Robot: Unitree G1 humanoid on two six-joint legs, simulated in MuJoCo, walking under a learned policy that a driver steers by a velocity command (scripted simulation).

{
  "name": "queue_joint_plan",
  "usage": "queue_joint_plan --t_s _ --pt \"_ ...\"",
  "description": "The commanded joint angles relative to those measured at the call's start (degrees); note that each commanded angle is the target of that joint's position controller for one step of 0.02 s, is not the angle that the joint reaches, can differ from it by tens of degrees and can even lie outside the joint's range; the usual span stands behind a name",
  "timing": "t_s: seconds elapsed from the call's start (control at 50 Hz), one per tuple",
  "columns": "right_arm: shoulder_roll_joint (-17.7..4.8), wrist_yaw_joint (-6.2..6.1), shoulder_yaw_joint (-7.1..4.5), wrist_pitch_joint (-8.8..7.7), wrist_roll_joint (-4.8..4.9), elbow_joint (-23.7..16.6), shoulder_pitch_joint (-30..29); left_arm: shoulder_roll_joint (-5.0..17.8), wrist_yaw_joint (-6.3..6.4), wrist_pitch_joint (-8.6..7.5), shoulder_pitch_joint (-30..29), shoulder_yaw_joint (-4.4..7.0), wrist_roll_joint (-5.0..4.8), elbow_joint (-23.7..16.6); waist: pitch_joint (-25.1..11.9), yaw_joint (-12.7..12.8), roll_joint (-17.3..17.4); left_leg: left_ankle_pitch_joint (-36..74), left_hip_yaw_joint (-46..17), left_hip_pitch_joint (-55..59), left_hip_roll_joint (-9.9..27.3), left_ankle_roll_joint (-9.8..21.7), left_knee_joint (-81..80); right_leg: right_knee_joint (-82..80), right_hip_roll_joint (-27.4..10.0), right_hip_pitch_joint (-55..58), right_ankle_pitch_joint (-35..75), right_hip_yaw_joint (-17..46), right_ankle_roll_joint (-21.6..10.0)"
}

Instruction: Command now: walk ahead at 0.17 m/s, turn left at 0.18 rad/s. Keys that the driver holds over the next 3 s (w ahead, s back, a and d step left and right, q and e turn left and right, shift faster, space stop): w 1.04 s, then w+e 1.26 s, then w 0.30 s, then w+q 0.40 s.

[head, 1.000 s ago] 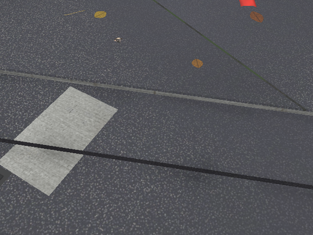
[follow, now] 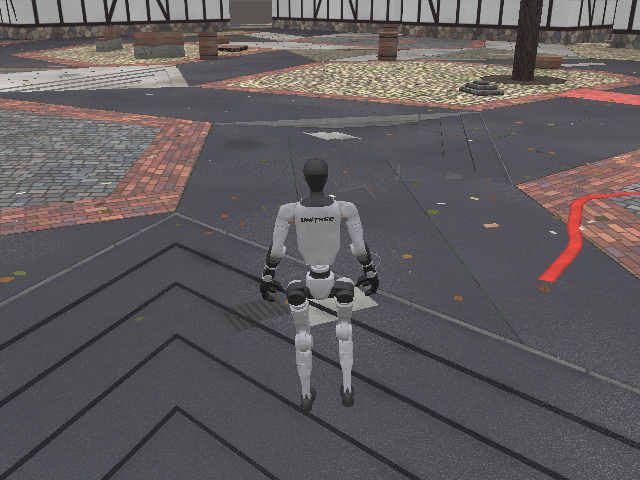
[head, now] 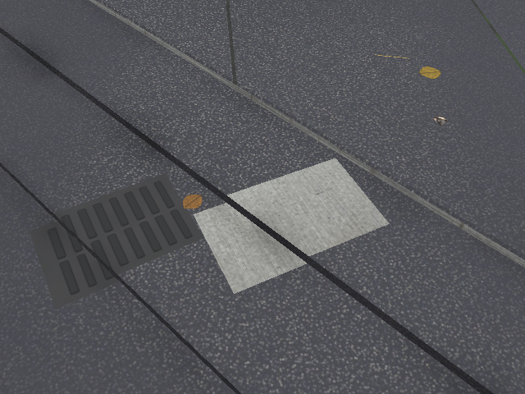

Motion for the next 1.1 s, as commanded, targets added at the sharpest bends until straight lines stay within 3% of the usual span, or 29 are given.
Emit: queue_joint_plan --t_s 0.02,0.08,0.12,0.14,0.16,0.18,0.2,0.22,0.24,0.28,0.4,0.5,0.54,0.56,0.58,0.6,0.62,0.64,0.66,0.68,0.74,0.78,0.84,0.9,1.0,1.04,1.1 --pt "-9.46 0.13 -2.65 -0.46 -0.50 -1.08 4.00 4.31 -0.47 -1.79 -3.36 0.73 0.30 -4.32 -0.17 -2.33 9.60 -19.82 -18.45 3.09 15.59 8.61 -11.53 -5.41 1.31 -2.30 -3.13 -1.92 -1.21" --pt "-10.00 0.36 -2.84 -0.89 -0.08 0.19 3.67 3.22 -0.31 -3.31 -1.33 0.30 -0.13 -3.34 1.27 -0.69 7.22 -21.54 -19.12 -1.28 15.52 8.56 -10.75 -13.92 2.24 5.10 -3.62 -2.61 -3.70" --pt "-9.18 0.31 -2.70 -0.95 0.89 0.35 0.72 1.51 0.23 -4.53 4.77 -0.10 -0.17 -0.80 1.89 3.64 4.84 -23.78 -16.12 -10.40 12.09 6.21 -6.71 -27.64 3.08 19.30 4.78 -3.74 -6.14" --pt "-6.95 0.28 -2.14 -1.47 0.96 -0.16 -0.66 2.97 0.81 -5.38 8.35 0.10 0.17 0.33 1.25 5.26 1.75 -23.72 -13.65 -18.59 9.31 3.60 -1.04 -30.58 -1.07 28.48 2.47 2.20 -7.34" --pt "-1.74 0.48 -0.73 -2.25 0.74 -1.75 -1.91 6.94 1.41 -6.18 13.88 0.50 0.71 0.81 -1.78 6.92 -8.72 -23.34 -4.55 -24.07 3.83 0.52 15.56 -38.87 -14.84 34.15 -12.54 18.56 -9.48" --pt "-5.00 0.46 -1.36 -2.61 -0.12 -3.03 -4.74 12.75 1.13 -6.40 12.03 2.26 0.10 1.38 5.98 6.09 -9.87 -18.30 2.88 -33.00 -0.13 -0.79 22.76 -45.20 -21.36 26.45 -22.51 33.09 -14.19" --pt "-7.90 0.84 -2.29 -2.94 -1.14 -3.08 -5.23 10.47 0.78 -6.53 10.40 2.10 -0.23 1.80 9.48 4.05 -4.75 -14.16 0.09 -32.88 4.24 -1.08 27.53 -45.00 -21.06 22.33 -21.58 31.58 -15.94" --pt "-7.91 1.63 -2.43 -3.23 -0.86 -1.49 -2.96 7.49 0.29 -6.96 7.61 1.28 -0.78 1.35 8.86 2.07 -3.92 -10.87 0.37 -32.14 5.22 -1.69 29.17 -44.82 -17.73 22.51 -17.53 27.16 -14.86" --pt "-7.96 2.15 -2.50 -3.17 -0.59 0.05 -1.14 5.99 -0.06 -7.34 6.37 0.93 -0.76 1.05 7.47 1.20 -4.05 -8.64 1.32 -31.15 5.78 -2.50 30.26 -44.71 -14.89 23.39 -11.39 22.12 -13.53" --pt "-7.02 2.93 -2.37 -3.02 -1.12 0.90 -1.56 4.75 -0.15 -8.31 7.50 0.57 -0.71 1.88 4.72 1.48 -3.76 -4.34 3.68 -30.54 6.57 -3.64 33.20 -44.01 -11.68 24.77 1.31 15.20 -12.94" --pt "-4.15 3.50 -1.15 -2.84 -0.89 -2.30 -11.83 4.15 -0.67 -9.11 13.45 0.61 -1.01 5.78 4.97 3.92 -4.04 2.29 7.94 -31.51 8.13 -5.46 26.05 -42.56 -9.40 24.61 22.36 6.88 -12.94" --pt "-4.18 3.16 -0.76 -2.85 -0.60 -3.68 -15.77 5.90 -0.18 -9.22 14.71 0.97 -0.79 7.97 5.54 3.89 -5.07 3.22 9.91 -22.09 6.70 -2.67 13.97 -40.02 -11.47 24.24 35.76 4.52 -11.47" --pt "-4.88 2.19 -1.24 -2.94 -0.62 -2.24 -11.24 6.48 -0.02 -9.16 13.22 0.96 -0.70 8.46 2.93 1.02 -5.46 0.57 10.82 -13.87 4.24 -0.41 12.16 -33.04 -11.87 24.68 52.80 2.82 -10.12" --pt "-6.03 1.61 -1.91 -3.21 -0.70 -0.25 -5.12 7.15 0.02 -8.95 12.73 1.10 -0.64 8.73 -0.71 -1.84 -5.03 -0.13 11.08 -6.82 2.35 0.79 10.28 -25.15 -11.20 25.01 60.88 1.90 -9.28" --pt "-7.11 0.99 -2.62 -3.78 -0.97 2.99 3.96 7.41 0.08 -8.65 11.92 1.12 -1.02 8.74 -5.74 -6.00 -3.23 2.15 11.29 4.95 1.56 2.04 6.32 -13.96 -9.15 21.53 60.57 -0.10 -8.11" --pt "-10.84 0.19 -3.73 -4.30 -2.10 5.03 12.62 5.65 0.02 -8.63 12.18 0.47 -1.39 7.58 -11.94 -9.01 0.93 -5.91 0.98 19.46 11.28 3.86 4.40 1.42 -6.39 10.25 42.82 -1.50 -7.33" --pt "-16.86 -0.03 -4.86 -4.35 -2.94 5.41 14.96 -2.70 -0.46 -8.50 18.50 -1.32 -2.75 5.98 -18.74 -4.95 16.40 -11.70 -28.79 31.40 29.91 10.38 -1.79 22.58 3.58 -7.56 -2.80 -3.49 -4.92" --pt "-14.44 0.36 -4.74 -3.91 -0.56 5.55 12.78 4.18 -0.13 -8.24 15.44 0.41 -1.20 7.23 -16.89 -5.97 8.90 -14.31 -36.38 25.36 28.55 11.39 -7.47 29.57 3.25 -11.11 -3.67 3.83 -5.90" --pt "-11.28 0.43 -3.84 -3.97 -0.18 5.21 6.30 4.45 -0.31 -8.36 11.03 0.74 -1.10 5.71 -7.68 -2.82 6.27 -15.24 -26.20 17.43 26.45 10.25 -7.54 31.04 0.08 -13.73 1.24 3.44 -6.41" --pt "-7.83 0.76 -2.89 -4.42 -0.16 5.03 3.06 3.56 -0.70 -8.83 8.43 0.30 -1.01 5.21 -3.45 -1.91 3.55 -10.28 -19.73 10.36 23.69 9.09 -9.61 28.52 -1.86 -12.84 4.92 2.60 -6.66" --pt "-4.35 0.72 -1.57 -5.92 0.07 7.16 2.10 1.04 -1.81 -7.13 9.96 -0.08 0.18 6.25 -0.96 1.92 5.38 0.56 -8.52 2.04 17.60 6.27 -12.88 25.07 -4.44 -8.11 7.96 1.06 -5.89" --pt "-4.51 0.92 -1.63 -6.82 0.27 9.28 5.10 0.10 -2.03 -6.21 8.79 -0.10 0.28 5.82 -0.63 2.36 5.31 5.66 -6.83 2.87 17.47 7.47 -13.32 29.90 -4.42 -12.75 7.49 -0.36 -5.45" --pt "-4.43 0.77 -1.51 -6.75 0.48 11.68 8.36 -0.49 -1.96 -5.38 1.16 -0.41 0.78 3.05 2.27 1.81 3.87 2.41 -4.65 3.82 16.83 7.11 -15.07 30.38 -6.77 -23.18 10.13 -1.17 -4.50" --pt "-4.05 0.40 -1.02 -6.70 0.55 13.30 12.17 -0.38 -2.08 -5.26 -5.82 -0.76 1.13 0.48 3.92 0.37 3.01 7.80 -2.60 5.39 15.76 7.04 -15.98 24.87 -7.38 -28.21 13.31 -3.41 -3.03" --pt "-3.82 -0.10 -0.53 -6.77 0.58 15.75 17.31 -2.78 -2.24 -5.47 -15.48 -2.37 0.10 -2.90 4.80 -2.49 4.26 27.13 1.47 10.50 15.63 5.87 -15.90 6.60 -4.75 -23.97 14.72 -7.90 -3.39" --pt "-4.37 -0.18 -0.51 -6.56 0.51 16.89 18.32 -2.80 -2.12 -5.64 -16.68 -2.56 -0.13 -3.57 4.43 -2.49 5.29 34.43 2.45 14.77 16.70 5.95 -15.04 1.52 -2.89 -21.10 12.90 -9.29 -5.11" --pt "-5.34 -0.69 -0.53 -6.56 0.00 17.48 15.87 -1.55 -0.96 -6.03 -8.54 -1.85 -0.26 -1.01 -0.71 2.06 8.04 63.31 7.52 18.83 17.79 4.25 -3.87 -3.00 3.06 -8.30 6.17 -12.07 -9.30"
Next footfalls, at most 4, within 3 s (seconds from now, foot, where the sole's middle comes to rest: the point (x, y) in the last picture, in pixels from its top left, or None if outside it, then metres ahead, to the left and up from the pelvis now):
0.14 right None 0.04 -0.11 -0.78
0.60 left None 0.35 0.10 -0.78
1.14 right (279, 323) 0.67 -0.05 -0.75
1.64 left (226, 224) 0.98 0.10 -0.73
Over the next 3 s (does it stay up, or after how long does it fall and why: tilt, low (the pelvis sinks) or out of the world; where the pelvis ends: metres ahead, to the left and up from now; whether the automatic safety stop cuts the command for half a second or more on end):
stays up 1.39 -0.38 0.10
